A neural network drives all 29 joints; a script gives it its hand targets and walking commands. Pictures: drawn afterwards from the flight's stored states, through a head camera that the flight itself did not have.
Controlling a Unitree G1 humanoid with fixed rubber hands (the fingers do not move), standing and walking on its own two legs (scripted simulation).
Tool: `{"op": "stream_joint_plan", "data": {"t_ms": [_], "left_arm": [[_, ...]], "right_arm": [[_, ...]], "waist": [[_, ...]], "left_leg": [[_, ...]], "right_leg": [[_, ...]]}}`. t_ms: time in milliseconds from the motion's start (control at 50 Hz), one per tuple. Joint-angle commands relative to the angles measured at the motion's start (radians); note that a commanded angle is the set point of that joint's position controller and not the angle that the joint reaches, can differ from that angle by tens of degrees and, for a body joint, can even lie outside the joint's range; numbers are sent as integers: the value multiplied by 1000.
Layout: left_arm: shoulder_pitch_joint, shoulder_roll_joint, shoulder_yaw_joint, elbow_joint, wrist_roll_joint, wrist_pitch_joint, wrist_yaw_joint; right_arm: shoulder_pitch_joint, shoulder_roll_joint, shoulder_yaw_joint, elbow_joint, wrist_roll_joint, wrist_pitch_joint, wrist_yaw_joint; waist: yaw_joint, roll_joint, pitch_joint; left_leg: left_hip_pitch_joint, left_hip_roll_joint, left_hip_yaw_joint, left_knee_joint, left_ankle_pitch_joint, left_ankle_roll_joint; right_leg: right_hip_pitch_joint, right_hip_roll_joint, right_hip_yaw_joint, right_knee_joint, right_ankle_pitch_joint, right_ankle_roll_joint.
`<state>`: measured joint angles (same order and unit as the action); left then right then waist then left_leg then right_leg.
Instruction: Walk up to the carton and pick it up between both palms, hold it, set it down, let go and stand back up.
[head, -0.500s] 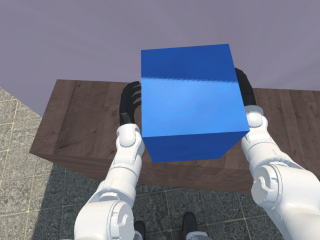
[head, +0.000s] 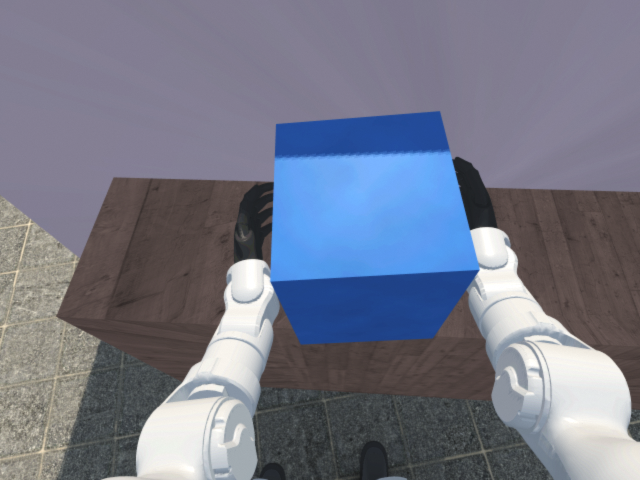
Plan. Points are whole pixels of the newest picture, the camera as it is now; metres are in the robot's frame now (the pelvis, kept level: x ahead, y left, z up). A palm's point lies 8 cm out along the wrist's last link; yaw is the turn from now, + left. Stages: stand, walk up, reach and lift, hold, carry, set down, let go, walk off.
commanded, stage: reach and lift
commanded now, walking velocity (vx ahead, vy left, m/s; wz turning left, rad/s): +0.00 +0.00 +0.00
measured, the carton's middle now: (362, 241) +0.42 -0.01 -0.02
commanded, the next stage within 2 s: none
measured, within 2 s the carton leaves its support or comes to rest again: neither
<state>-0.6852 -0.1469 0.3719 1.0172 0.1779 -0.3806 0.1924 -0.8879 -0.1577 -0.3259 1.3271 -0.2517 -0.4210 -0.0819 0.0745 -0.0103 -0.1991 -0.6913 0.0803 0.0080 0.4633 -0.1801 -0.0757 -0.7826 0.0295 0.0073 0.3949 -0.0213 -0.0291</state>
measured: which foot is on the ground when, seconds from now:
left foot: down 0.00-1.00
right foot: down 0.00-1.00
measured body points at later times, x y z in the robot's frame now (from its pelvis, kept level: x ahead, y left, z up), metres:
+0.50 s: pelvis -0.01 +0.00 +0.00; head +0.05 -0.01 +0.45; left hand +0.41 +0.15 +0.07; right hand +0.46 -0.14 +0.10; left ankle +0.00 +0.17 -0.73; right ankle +0.07 -0.09 -0.73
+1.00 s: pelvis +0.00 +0.02 +0.02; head -0.02 +0.05 +0.47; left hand +0.39 +0.18 +0.16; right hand +0.41 -0.11 +0.16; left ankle +0.00 +0.17 -0.73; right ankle +0.07 -0.09 -0.73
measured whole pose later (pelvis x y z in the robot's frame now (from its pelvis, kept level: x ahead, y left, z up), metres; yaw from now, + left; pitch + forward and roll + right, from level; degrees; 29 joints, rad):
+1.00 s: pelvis +0.00 +0.02 +0.02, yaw +4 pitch +0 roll -1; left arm -0.66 -0.09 0.30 0.48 0.16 0.38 0.06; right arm -0.69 -0.04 -0.19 0.77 0.07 0.17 -0.18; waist -0.04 -0.07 -0.08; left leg -0.20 0.04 -0.06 0.38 -0.19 -0.05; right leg -0.25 -0.01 -0.06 0.30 -0.06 0.00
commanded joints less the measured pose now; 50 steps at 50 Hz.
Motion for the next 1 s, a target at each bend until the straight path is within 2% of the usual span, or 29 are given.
{"op": "stream_joint_plan", "data": {"t_ms": [0, 20, 80, 140, 160, 180, 260, 280, 300, 400, 420, 440, 460, 480, 520, 540, 560, 600, 620, 680, 700, 720, 740, 800, 880, 900, 920, 940, 980], "left_arm": [[-644, -540, -403, -89, -54, -39, -102], [-686, -538, -401, -111, -59, -40, -105], [-740, -519, -393, -147, -53, -17, -109], [-800, -531, -415, -203, -70, 13, -102], [-791, -535, -428, -196, -72, 26, -103], [-815, -526, -419, -221, -77, 30, -101], [-884, -529, -455, -289, -113, 59, -98], [-907, -535, -454, -316, -104, 69, -92], [-920, -549, -492, -369, -122, 74, -87], [-909, -551, -517, -408, -137, 149, -94], [-924, -525, -494, -395, -135, 168, -97], [-930, -530, -487, -413, -121, 183, -96], [-923, -537, -483, -444, -115, 200, -96], [-889, -529, -484, -416, -104, 230, -102], [-824, -525, -469, -450, -89, 280, -118], [-784, -526, -464, -462, -82, 308, -125], [-771, -526, -479, -484, -78, 332, -131], [-784, -522, -500, -576, -88, 374, -140], [-706, -527, -494, -573, -80, 408, -149], [-558, -506, -462, -546, -27, 507, -176], [-557, -479, -434, -546, -2, 536, -190], [-536, -467, -411, -568, 13, 559, -205], [-503, -449, -387, -525, 40, 595, -216], [-447, -407, -337, -566, 70, 671, -255], [-442, -457, -429, -696, 19, 733, -276], [-488, -487, -477, -745, 1, 736, -272], [-503, -470, -464, -737, 15, 742, -275], [-498, -473, -476, -738, 20, 756, -276], [-477, -483, -488, -755, 25, 788, -279]], "right_arm": [[-456, 763, 370, -114, -59, -34, 147], [-454, 787, 369, -113, -67, -20, 141], [-427, 827, 377, -140, -45, 32, 130], [-461, 850, 393, -170, -18, 76, 132], [-449, 855, 397, -182, -2, 93, 126], [-465, 869, 420, -186, 21, 113, 126], [-508, 911, 463, -272, 81, 168, 122], [-534, 905, 461, -274, 89, 182, 127], [-531, 917, 480, -292, 113, 190, 126], [-562, 928, 531, -426, 174, 268, 118], [-551, 926, 522, -419, 179, 293, 110], [-522, 909, 503, -380, 166, 310, 114], [-517, 904, 501, -391, 175, 322, 118], [-474, 878, 486, -372, 176, 346, 113], [-430, 881, 505, -397, 209, 378, 102], [-439, 874, 524, -452, 234, 388, 97], [-460, 865, 533, -483, 259, 395, 92], [-446, 875, 556, -529, 301, 422, 81], [-454, 864, 574, -585, 322, 432, 77], [-414, 777, 551, -605, 350, 470, 64], [-412, 752, 529, -596, 341, 486, 63], [-418, 741, 524, -625, 339, 487, 64], [-413, 703, 485, -599, 325, 498, 66], [-399, 705, 487, -660, 347, 517, 57], [-519, 728, 558, -888, 405, 512, 41], [-569, 729, 566, -928, 412, 505, 42], [-556, 735, 553, -892, 406, 519, 40], [-565, 722, 547, -901, 400, 525, 43], [-535, 704, 526, -907, 394, 539, 43]], "waist": [[-35, -90, -821], [-45, -105, -822], [-56, -92, -771], [-42, -57, -771], [-61, -60, -761], [-36, -51, -769], [-50, -46, -808], [-42, -31, -801], [-49, -10, -838], [-67, -68, -814], [-79, -95, -766], [-84, -84, -742], [-77, -80, -726], [-96, -62, -662], [-101, -78, -622], [-90, -74, -624], [-106, -62, -606], [-113, -29, -577], [-106, -50, -550], [-113, -26, -384], [-113, -28, -309], [-98, -43, -309], [-112, -40, -235], [-105, -63, -157], [-123, -35, -260], [-129, 0, -330], [-135, 7, -277], [-134, 30, -267], [-148, 34, -238]], "left_leg": [[75, -82, 72, -48, 90, 67], [63, -84, 72, -50, 74, 72], [73, -92, 72, -57, 44, 74], [96, -88, 65, -66, 19, 70], [104, -91, 59, -68, 21, 67], [112, -91, 55, -67, 28, 67], [125, -104, 40, -55, 19, 66], [128, -103, 33, -68, 2, 61], [151, -104, 29, -62, 20, 53], [168, -114, 17, -65, 12, 58], [152, -118, 15, -75, -37, 65], [171, -112, 11, -88, -34, 61], [194, -112, 8, -95, -18, 59], [215, -113, 8, -105, -27, 56], [260, -117, 5, -104, 32, 59], [262, -120, 1, -107, 67, 58], [268, -128, 3, -107, 73, 55], [294, -137, -2, -106, 120, 45], [305, -140, -8, -102, 157, 46], [362, -144, -15, -119, 160, 40], [382, -144, -15, -138, 113, 43], [398, -142, -11, -144, 125, 47], [409, -137, -11, -164, 72, 51], [452, -143, 0, -178, 70, 66], [507, -150, -10, -146, 202, 56], [531, -151, -14, -132, 229, 43], [521, -151, -13, -138, 195, 44], [525, -148, -11, -143, 168, 42], [556, -137, -18, -149, 135, 44]], "right_leg": [[824, 10, -21, 62, 284, 57], [833, 5, -14, 63, 290, 62], [860, -5, 4, 50, 231, 68], [833, -4, 4, 50, 130, 63], [842, -1, 1, 46, 141, 63], [849, -1, -1, 52, 132, 63], [874, -2, 11, 51, 126, 68], [857, 4, 0, 54, 91, 66], [855, 11, -4, 59, 105, 64], [908, 6, 3, 42, 99, 75], [909, -1, 9, 28, 67, 79], [898, -1, 3, 26, 38, 76], [899, -1, 2, 20, 41, 73], [896, -6, -1, 5, 45, 69], [962, -7, 2, 6, 141, 76], [1002, -9, 5, 9, 206, 79], [1025, -10, 5, 3, 227, 81], [1071, -14, 6, 11, 309, 84], [1105, -8, 5, 13, 360, 88], [1109, -5, -5, -11, 334, 83], [1085, -8, -12, -36, 259, 82], [1094, -3, -18, -40, 248, 83], [1057, -5, -26, -60, 174, 79], [1068, -7, -31, -88, 156, 85], [1094, 11, -45, -72, 289, 83], [1086, 22, -58, -60, 283, 81], [1073, 19, -56, -68, 242, 78], [1043, 21, -64, -74, 190, 73], [980, 29, -76, -93, 104, 61]]}}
